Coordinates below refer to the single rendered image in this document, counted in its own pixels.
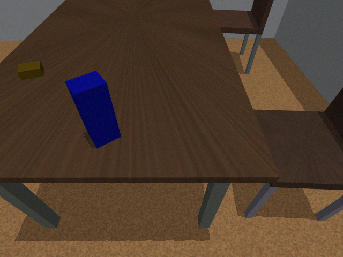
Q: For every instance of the table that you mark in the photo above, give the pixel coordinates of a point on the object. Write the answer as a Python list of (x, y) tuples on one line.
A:
[(182, 110)]

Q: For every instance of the chair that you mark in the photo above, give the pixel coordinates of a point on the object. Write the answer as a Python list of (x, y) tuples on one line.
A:
[(246, 22), (307, 149)]

